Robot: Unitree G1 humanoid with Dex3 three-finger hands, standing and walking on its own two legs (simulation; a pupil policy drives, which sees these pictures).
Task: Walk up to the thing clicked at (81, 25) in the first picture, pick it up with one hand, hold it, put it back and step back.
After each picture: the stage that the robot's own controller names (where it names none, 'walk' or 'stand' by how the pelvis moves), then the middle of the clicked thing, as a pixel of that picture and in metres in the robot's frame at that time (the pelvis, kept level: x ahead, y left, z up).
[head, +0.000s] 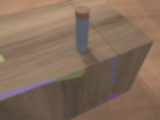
stand; (82, 30) +0.72 +0.03 -0.04
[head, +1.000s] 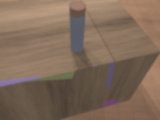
rise first; (77, 29) +0.65 +0.06 +0.00
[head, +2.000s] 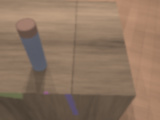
rise first; (33, 47) +0.49 +0.26 -0.01
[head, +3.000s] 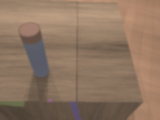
stand; (36, 53) +0.47 +0.20 +0.00
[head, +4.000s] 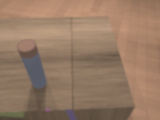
stand; (33, 66) +0.47 +0.23 -0.04
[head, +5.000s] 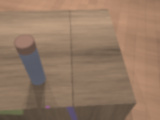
stand; (32, 62) +0.46 +0.23 -0.03
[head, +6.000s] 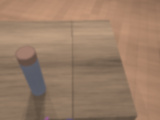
stand; (33, 73) +0.43 +0.23 -0.04
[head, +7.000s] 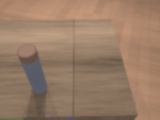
stand; (34, 71) +0.44 +0.23 -0.04
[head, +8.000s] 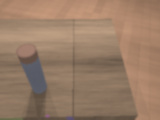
stand; (34, 71) +0.44 +0.23 -0.04
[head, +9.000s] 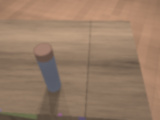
rise first; (49, 70) +0.45 +0.20 -0.04
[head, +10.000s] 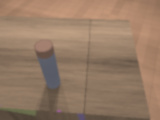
go down; (49, 66) +0.46 +0.19 -0.04
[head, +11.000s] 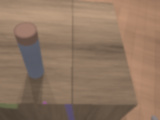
go down; (31, 54) +0.47 +0.18 -0.01
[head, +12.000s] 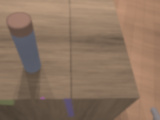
go down; (27, 47) +0.48 +0.18 +0.02
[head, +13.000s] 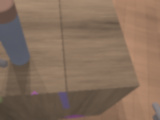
close in; (11, 35) +0.47 +0.19 +0.06
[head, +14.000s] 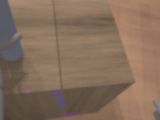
close; (1, 23) +0.51 +0.20 +0.07
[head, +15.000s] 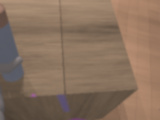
lift; (3, 47) +0.44 +0.22 +0.06
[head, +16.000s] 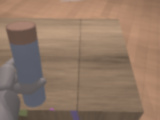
lift; (29, 67) +0.33 +0.17 +0.14
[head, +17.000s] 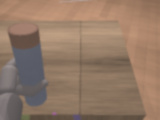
hold; (31, 69) +0.32 +0.17 +0.14
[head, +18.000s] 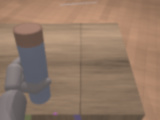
hold; (35, 67) +0.33 +0.16 +0.14
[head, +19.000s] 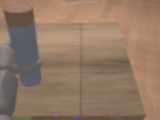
crouch; (25, 49) +0.38 +0.18 +0.17
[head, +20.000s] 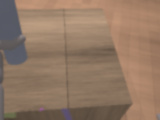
lower; (8, 26) +0.47 +0.21 +0.16
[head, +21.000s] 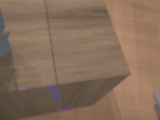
lower; out of the picture +0.53 +0.20 +0.07
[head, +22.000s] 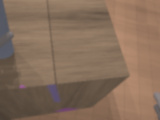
lower; out of the picture +0.52 +0.20 +0.07
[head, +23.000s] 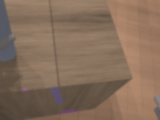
lower; out of the picture +0.51 +0.20 +0.07
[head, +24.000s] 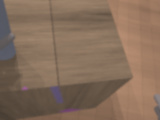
lower; out of the picture +0.51 +0.20 +0.07
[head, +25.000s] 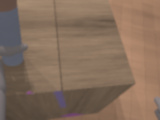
open; (7, 31) +0.49 +0.18 +0.06
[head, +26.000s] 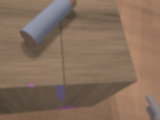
sink last; (50, 17) +0.59 +0.06 -0.03
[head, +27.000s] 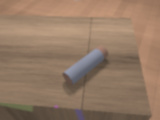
sink last; (86, 64) +0.55 +0.04 -0.08
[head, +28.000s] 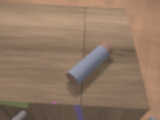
stand; (90, 62) +0.52 -0.01 -0.07
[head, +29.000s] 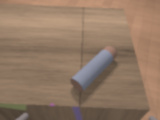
stand; (95, 67) +0.49 -0.03 -0.07
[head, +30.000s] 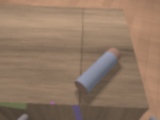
stand; (99, 69) +0.48 -0.05 -0.07
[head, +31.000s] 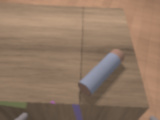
stand; (102, 70) +0.47 -0.06 -0.07
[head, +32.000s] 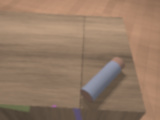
stand; (103, 77) +0.46 -0.07 -0.10
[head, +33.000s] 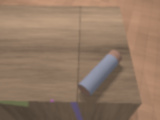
walk; (101, 71) +0.47 -0.06 -0.12
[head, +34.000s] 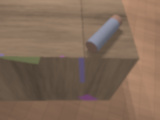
walk; (105, 33) +0.67 -0.10 -0.10
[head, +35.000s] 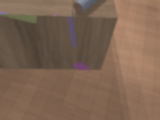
walk; out of the picture +0.98 -0.01 -0.11
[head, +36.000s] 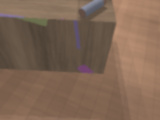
stand; (93, 6) +1.11 -0.03 -0.12
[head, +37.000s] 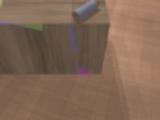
stand; (86, 9) +1.12 +0.00 -0.13
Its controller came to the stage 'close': yes
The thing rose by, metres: 0.21
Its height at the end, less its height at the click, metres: -0.09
